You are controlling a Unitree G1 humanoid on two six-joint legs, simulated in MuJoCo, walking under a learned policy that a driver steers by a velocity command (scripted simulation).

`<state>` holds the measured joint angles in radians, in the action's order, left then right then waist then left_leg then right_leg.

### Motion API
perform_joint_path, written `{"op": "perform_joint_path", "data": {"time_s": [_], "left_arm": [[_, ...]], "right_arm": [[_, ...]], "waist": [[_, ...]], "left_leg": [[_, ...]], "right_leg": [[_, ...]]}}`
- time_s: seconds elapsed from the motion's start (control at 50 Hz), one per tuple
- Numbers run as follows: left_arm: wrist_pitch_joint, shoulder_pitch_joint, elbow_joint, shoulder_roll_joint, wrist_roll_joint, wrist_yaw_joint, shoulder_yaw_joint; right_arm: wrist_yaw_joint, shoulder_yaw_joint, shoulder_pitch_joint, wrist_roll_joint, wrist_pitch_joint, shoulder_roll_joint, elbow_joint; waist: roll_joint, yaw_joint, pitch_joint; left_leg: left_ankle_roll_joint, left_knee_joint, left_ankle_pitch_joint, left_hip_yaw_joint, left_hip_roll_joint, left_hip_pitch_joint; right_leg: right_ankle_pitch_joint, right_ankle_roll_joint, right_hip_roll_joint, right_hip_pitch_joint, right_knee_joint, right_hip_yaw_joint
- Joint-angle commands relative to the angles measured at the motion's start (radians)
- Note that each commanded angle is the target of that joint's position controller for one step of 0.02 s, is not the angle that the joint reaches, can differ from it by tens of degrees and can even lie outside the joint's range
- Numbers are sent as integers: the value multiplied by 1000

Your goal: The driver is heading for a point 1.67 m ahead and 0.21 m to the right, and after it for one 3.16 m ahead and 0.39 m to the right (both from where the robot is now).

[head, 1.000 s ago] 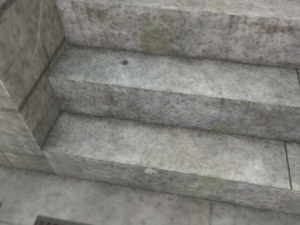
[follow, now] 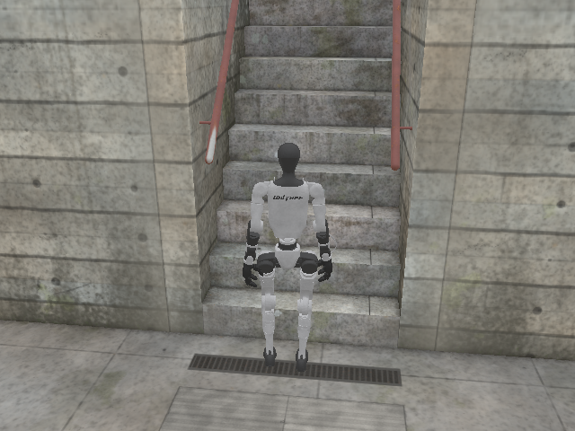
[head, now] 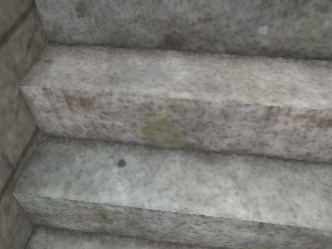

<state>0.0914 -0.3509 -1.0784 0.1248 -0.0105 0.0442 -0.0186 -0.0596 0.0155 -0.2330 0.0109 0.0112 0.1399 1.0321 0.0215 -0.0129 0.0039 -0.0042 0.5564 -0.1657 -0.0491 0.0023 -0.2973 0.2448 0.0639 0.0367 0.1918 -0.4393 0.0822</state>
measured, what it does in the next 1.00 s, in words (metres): stands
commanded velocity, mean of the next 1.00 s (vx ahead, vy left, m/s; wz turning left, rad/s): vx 0.04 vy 0.00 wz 0.00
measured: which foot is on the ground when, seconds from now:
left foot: down 0.00-1.00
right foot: down 0.00-1.00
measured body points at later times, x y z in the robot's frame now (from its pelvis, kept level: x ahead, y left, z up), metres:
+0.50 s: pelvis +0.01 +0.03 +0.01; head +0.02 +0.04 +0.46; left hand -0.01 +0.26 -0.15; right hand +0.00 -0.17 -0.15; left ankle +0.02 +0.10 -0.74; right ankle -0.01 -0.08 -0.74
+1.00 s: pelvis +0.01 +0.04 +0.01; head +0.02 +0.05 +0.46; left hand -0.03 +0.26 -0.16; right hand +0.01 -0.17 -0.15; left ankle +0.02 +0.10 -0.74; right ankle -0.01 -0.08 -0.74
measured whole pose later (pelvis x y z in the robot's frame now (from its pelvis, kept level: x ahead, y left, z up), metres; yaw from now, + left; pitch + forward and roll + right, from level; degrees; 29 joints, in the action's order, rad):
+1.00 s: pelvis +0.01 +0.04 +0.01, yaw +0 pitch -1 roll +0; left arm 0.00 -0.36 -1.12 0.14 -0.01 0.05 -0.01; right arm -0.06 -0.02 -0.39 0.01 0.03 0.12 0.97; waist -0.02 -0.02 0.03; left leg -0.09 0.32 -0.16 -0.07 -0.08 -0.15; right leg 0.23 -0.02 -0.04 0.13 -0.37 0.05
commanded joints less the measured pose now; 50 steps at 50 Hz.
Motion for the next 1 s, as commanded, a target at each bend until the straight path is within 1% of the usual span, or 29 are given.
{"op": "perform_joint_path", "data": {"time_s": [0.02,0.04,0.06,0.08,0.1,0.14,0.18,0.2,0.24,0.36,0.38,0.4,0.42,0.52,0.68,0.7,0.74,1.0], "left_arm": [[-18,-63,48,95,16,-4,26],[-31,-180,15,38,23,-3,19],[-45,-175,-8,29,12,5,12],[-55,-93,3,80,-5,8,24],[-62,-41,20,109,-4,7,29],[-73,-33,22,101,-1,3,27],[-71,-43,12,90,2,5,24],[-65,-50,2,86,4,7,23],[-62,-48,-5,86,5,7,23],[-68,-46,-13,88,9,7,22],[-74,-43,-15,99,13,5,26],[-78,-44,-17,100,12,5,26],[-81,-49,-19,88,9,4,23],[-87,-59,-24,99,8,6,22],[-89,-72,-28,100,8,7,22],[-88,-83,-35,87,4,9,16],[-88,-87,-38,88,4,10,15],[-84,-100,-42,83,5,11,14]], "right_arm": [[-12,-20,-164,14,31,29,26],[-11,-34,-131,19,29,20,17],[-7,-37,-59,13,24,15,-8],[-6,-36,-56,6,22,9,-18],[-12,-33,-69,10,19,24,-21],[-19,-33,-111,2,22,33,-12],[-17,-30,-127,1,26,40,-18],[-19,-35,-142,1,26,31,-16],[-20,-34,-155,1,27,38,-21],[-21,-32,-185,3,25,47,-30],[-20,-33,-192,5,25,46,-33],[-20,-33,-197,5,25,46,-34],[-18,-34,-203,1,24,46,-32],[-16,-35,-223,4,21,46,-40],[-16,-34,-243,3,19,44,-52],[-8,-32,-240,2,20,47,-57],[-3,-31,-243,2,21,46,-62],[-2,-26,-252,3,20,46,-77]], "waist": [[1,-12,-34],[84,-75,-47],[87,-65,16],[56,-26,77],[45,-12,86],[62,-14,88],[34,-13,80],[27,-11,86],[13,-8,82],[-14,-6,71],[-10,-9,70],[-12,-8,73],[-12,-12,77],[-16,-10,88],[-9,-8,92],[-15,-13,94],[-11,-9,94],[-15,-6,89]], "left_leg": [[-24,-225,463,111,127,294],[-80,-167,642,151,216,291],[-84,-198,397,137,194,158],[-59,-235,168,131,143,105],[-45,-258,88,135,129,87],[-38,-282,51,133,117,91],[-37,-282,78,137,118,118],[-32,-292,86,142,119,131],[-32,-294,106,143,120,143],[-33,-304,137,146,122,164],[-34,-307,133,146,126,163],[-33,-310,130,147,125,161],[-37,-303,118,145,119,158],[-39,-314,97,152,118,150],[-38,-323,94,157,114,153],[-35,-317,81,155,111,144],[-33,-321,67,157,110,138],[-37,-314,76,156,105,145]], "right_leg": [[-163,33,-161,91,-5,-136],[82,12,-145,80,81,-144],[68,-9,-144,12,149,-136],[17,-23,-135,9,151,-137],[-25,-26,-142,-12,147,-137],[-46,-33,-155,-31,159,-138],[-52,-34,-158,-31,165,-137],[-50,-34,-154,-27,169,-137],[-57,-35,-157,-31,170,-138],[-53,-44,-160,-33,164,-136],[-54,-39,-161,-38,165,-137],[-52,-40,-161,-38,163,-136],[-55,-41,-162,-35,156,-133],[-39,-46,-162,-20,148,-131],[-32,-52,-162,-7,139,-129],[-34,-51,-158,-8,135,-125],[-31,-51,-158,-5,131,-124],[-39,-51,-160,6,127,-124]]}}
Velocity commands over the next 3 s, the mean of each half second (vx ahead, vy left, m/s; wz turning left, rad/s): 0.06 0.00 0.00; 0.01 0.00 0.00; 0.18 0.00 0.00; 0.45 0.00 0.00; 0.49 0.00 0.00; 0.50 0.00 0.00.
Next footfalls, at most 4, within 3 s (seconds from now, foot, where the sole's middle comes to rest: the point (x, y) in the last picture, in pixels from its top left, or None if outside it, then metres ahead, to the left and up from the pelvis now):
none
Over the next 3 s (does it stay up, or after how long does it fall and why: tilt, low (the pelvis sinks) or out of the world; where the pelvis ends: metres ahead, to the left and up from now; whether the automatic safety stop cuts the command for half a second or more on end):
stays up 0.03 0.00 0.01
